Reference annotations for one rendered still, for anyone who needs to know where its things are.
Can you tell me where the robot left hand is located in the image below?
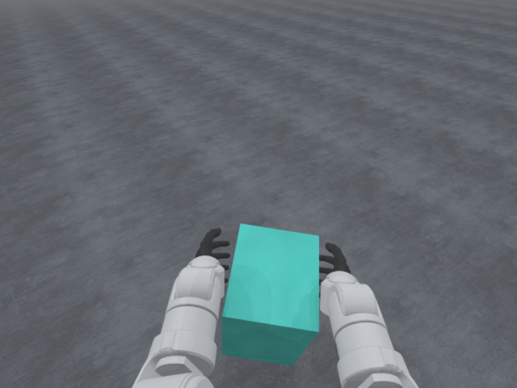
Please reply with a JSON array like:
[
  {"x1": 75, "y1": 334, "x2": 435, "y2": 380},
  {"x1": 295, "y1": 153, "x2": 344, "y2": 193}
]
[{"x1": 195, "y1": 228, "x2": 230, "y2": 283}]

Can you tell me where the robot right hand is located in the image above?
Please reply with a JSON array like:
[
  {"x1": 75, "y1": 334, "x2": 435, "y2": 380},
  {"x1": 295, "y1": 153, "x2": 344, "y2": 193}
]
[{"x1": 319, "y1": 242, "x2": 351, "y2": 297}]

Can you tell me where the right robot forearm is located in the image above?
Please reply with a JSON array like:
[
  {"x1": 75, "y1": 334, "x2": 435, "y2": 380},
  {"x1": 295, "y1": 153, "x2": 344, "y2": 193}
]
[{"x1": 320, "y1": 271, "x2": 418, "y2": 388}]

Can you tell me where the left robot forearm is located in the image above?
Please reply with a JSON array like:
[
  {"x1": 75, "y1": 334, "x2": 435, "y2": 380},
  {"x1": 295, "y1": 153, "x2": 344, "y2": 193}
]
[{"x1": 132, "y1": 255, "x2": 225, "y2": 388}]

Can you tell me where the carton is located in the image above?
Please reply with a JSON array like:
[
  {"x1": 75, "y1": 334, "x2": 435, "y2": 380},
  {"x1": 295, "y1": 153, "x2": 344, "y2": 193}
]
[{"x1": 221, "y1": 224, "x2": 319, "y2": 366}]

